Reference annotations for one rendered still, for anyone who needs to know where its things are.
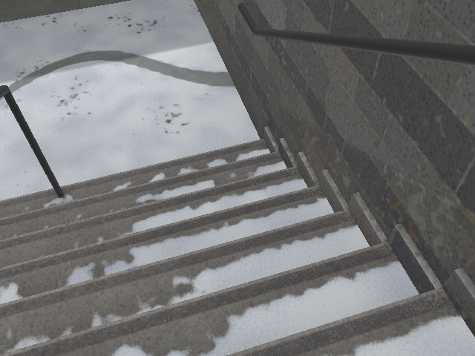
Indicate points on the stairs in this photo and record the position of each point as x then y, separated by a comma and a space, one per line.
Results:
223, 253

